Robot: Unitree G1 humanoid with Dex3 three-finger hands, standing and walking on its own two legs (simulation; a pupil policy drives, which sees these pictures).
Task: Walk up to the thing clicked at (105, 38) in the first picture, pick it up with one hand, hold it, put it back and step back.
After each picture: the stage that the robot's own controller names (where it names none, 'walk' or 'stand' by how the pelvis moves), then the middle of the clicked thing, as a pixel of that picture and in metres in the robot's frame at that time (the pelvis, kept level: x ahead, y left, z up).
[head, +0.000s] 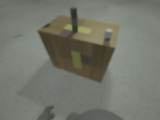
stand; (107, 35) +0.81 -0.11 +0.05
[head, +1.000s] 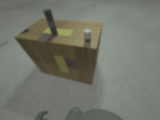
walk; (87, 36) +0.71 +0.12 +0.09
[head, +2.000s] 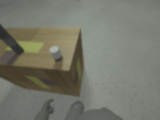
stand; (56, 54) +0.43 +0.29 +0.08
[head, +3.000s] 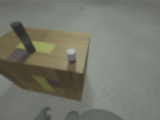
stand; (71, 56) +0.45 +0.19 +0.07
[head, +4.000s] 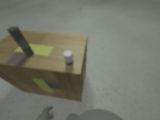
stand; (68, 58) +0.45 +0.20 +0.05
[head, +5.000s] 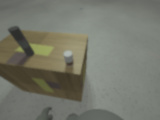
stand; (68, 58) +0.44 +0.20 +0.05
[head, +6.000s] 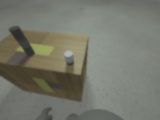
stand; (69, 58) +0.44 +0.20 +0.05
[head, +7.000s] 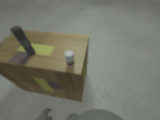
stand; (69, 58) +0.45 +0.20 +0.05
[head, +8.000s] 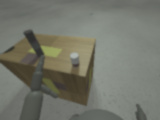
rise first; (75, 60) +0.44 +0.19 +0.06
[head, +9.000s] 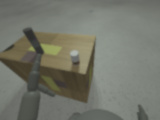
go down; (75, 58) +0.45 +0.19 +0.06
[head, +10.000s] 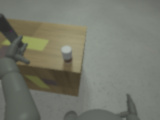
go down; (67, 55) +0.44 +0.17 +0.07
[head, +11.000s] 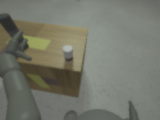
go down; (68, 54) +0.45 +0.18 +0.08
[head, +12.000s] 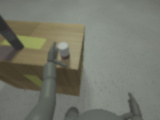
close in; (64, 52) +0.45 +0.19 +0.10
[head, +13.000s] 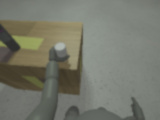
lift; (61, 52) +0.44 +0.20 +0.11
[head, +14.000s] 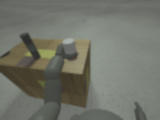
lift; (70, 50) +0.36 +0.14 +0.26
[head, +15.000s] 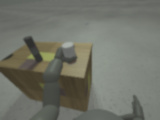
hold; (69, 53) +0.34 +0.15 +0.25
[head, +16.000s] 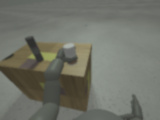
hold; (70, 54) +0.35 +0.15 +0.25
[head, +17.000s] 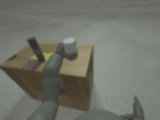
crouch; (70, 49) +0.34 +0.14 +0.28
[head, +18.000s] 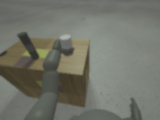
crouch; (66, 46) +0.40 +0.17 +0.25
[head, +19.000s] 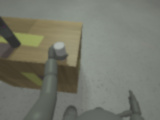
lower; (60, 51) +0.45 +0.20 +0.10
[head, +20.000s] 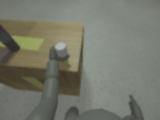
lower; (62, 52) +0.44 +0.20 +0.11
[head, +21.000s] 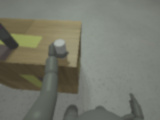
lower; (61, 49) +0.46 +0.20 +0.11
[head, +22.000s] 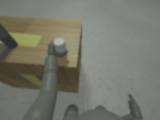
lower; (60, 48) +0.46 +0.20 +0.11
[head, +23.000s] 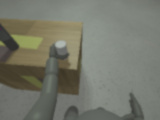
loosen; (62, 50) +0.45 +0.19 +0.11
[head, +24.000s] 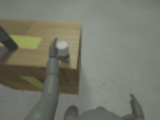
withdraw; (63, 51) +0.45 +0.18 +0.11
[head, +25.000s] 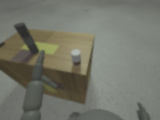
sink last; (76, 58) +0.43 +0.16 +0.09
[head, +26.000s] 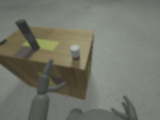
stand; (75, 53) +0.47 +0.17 +0.09
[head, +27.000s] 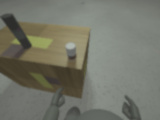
stand; (71, 52) +0.45 +0.18 +0.11
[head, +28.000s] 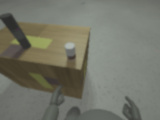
stand; (70, 52) +0.45 +0.18 +0.12
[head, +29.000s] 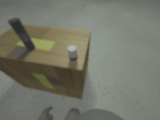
stand; (72, 54) +0.46 +0.18 +0.09
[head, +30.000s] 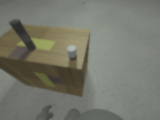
walk; (72, 53) +0.47 +0.18 +0.06
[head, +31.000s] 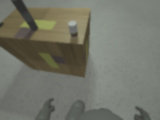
walk; (73, 29) +0.65 +0.19 +0.08
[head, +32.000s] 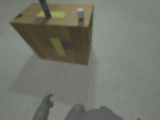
walk; (80, 15) +0.93 +0.18 +0.08
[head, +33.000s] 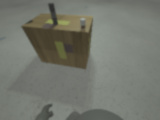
stand; (82, 24) +1.06 +0.18 +0.07
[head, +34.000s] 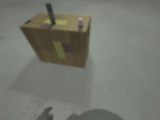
stand; (80, 23) +1.06 +0.21 +0.05
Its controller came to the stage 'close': yes
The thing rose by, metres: 0.22
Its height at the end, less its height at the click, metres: +0.00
